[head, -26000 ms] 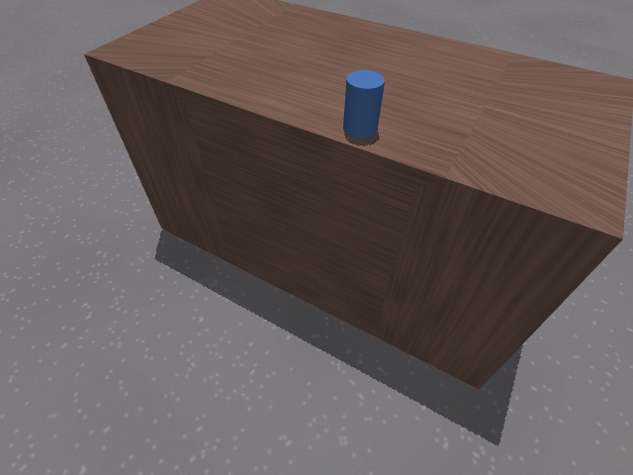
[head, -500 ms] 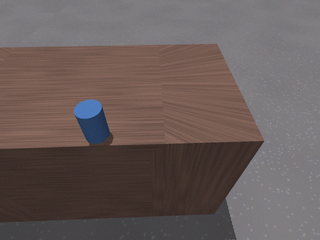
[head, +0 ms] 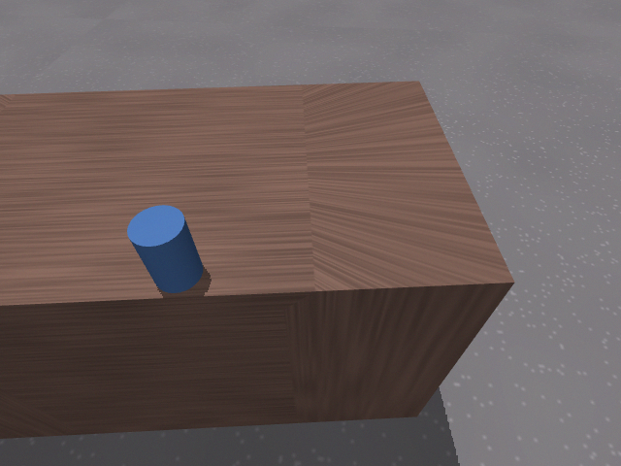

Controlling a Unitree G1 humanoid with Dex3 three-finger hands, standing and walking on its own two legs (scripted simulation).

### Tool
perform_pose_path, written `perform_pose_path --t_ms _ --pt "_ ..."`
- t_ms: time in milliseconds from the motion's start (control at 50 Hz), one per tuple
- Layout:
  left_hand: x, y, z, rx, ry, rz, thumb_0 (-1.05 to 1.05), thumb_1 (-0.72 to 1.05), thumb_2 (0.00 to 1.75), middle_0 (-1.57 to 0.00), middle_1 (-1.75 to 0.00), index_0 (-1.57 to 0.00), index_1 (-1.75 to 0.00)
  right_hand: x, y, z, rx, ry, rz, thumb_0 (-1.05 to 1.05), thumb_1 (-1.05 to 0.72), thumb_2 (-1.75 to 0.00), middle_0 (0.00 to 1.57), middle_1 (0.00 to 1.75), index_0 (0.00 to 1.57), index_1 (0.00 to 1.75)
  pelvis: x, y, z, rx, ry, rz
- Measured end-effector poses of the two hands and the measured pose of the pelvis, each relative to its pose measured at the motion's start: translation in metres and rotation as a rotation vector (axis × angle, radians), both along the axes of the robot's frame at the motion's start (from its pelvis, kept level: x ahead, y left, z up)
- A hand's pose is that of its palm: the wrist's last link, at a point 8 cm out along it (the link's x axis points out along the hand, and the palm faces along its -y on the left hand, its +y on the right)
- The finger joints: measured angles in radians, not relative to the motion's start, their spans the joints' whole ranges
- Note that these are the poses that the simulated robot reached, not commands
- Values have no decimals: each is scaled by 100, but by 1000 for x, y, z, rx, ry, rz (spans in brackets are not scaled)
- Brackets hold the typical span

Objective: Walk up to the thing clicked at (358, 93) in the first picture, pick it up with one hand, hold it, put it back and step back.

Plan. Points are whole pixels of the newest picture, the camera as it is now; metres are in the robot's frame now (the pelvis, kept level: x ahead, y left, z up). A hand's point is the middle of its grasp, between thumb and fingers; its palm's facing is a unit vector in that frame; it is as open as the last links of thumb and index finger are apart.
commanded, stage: home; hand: left
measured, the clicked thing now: (168, 250) +0.41 +0.23 +0.03
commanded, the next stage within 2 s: stand in 0.56 s
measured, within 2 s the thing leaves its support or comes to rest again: neither
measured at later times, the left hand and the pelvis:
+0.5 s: hand out of the picture +0.08 +0.25 -0.15, palm faces -0.03 -0.93 -0.36, open 17.6 cm; pelvis +0.01 +0.00 +0.00, yaw +0 degrees
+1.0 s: hand out of the picture +0.07 +0.26 -0.16, palm faces -0.03 -0.94 -0.35, open 12.2 cm; pelvis +0.01 +0.00 +0.00, yaw +0 degrees
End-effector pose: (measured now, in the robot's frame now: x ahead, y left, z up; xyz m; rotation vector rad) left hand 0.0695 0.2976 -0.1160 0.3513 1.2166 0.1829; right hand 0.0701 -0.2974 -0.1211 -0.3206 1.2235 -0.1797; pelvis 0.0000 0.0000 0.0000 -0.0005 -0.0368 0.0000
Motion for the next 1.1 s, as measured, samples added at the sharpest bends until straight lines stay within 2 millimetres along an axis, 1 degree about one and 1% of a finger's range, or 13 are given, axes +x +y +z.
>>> perform_pose_path --t_ms 140,300,420,640,740,800,880,1000,1100 --pt "12 -2 0 -3 -10 -2 0 -57 3 -5 -5 -5 -4 7 -3 2 -7 1 -5 0 -90 -91 20 30 20 31 7 -1 1 -1 1 -1" --pt "16 -3 1 -4 -20 5 0 -57 3 -5 -5 -5 -4 10 -4 3 -12 -6 -8 0 -90 -91 20 30 20 31 9 -2 1 -1 -7 0" --pt "12 -2 0 -4 -14 11 0 -57 3 -5 -5 -5 -4 8 -3 4 -11 -5 -9 0 -90 -91 20 30 20 31 8 -2 1 -2 -9 1" --pt "-4 0 -2 -5 24 25 0 -57 3 -5 -5 -5 -4 -2 -2 2 -7 23 -13 0 -90 -91 20 30 20 31 5 -1 2 -2 -6 4" --pt "-8 1 -3 -7 35 30 0 -55 6 -7 -7 -7 -6 -4 -1 2 -8 33 -11 0 -90 -90 20 30 20 31 6 -1 2 -2 -5 4" --pt "-8 2 -3 -7 37 33 0 -46 14 -11 -13 -11 -13 -4 0 2 -8 34 -9 0 -90 -90 20 30 20 31 6 0 2 -1 -4 4" --pt "-7 3 -3 -6 35 32 0 -27 33 -15 -21 -15 -20 -2 1 2 -8 33 -7 0 -90 -90 20 30 20 31 7 0 2 -1 -3 5" --pt "-3 3 -3 -7 29 30 0 13 66 -19 -27 -18 -26 3 1 2 -8 24 -5 0 -90 -90 20 30 20 30 8 1 2 0 -2 5" --pt "0 2 -3 -9 23 31 0 50 80 -20 -29 -19 -28 7 2 3 -8 18 -2 0 -90 -90 20 30 20 30 10 1 2 0 -1 5"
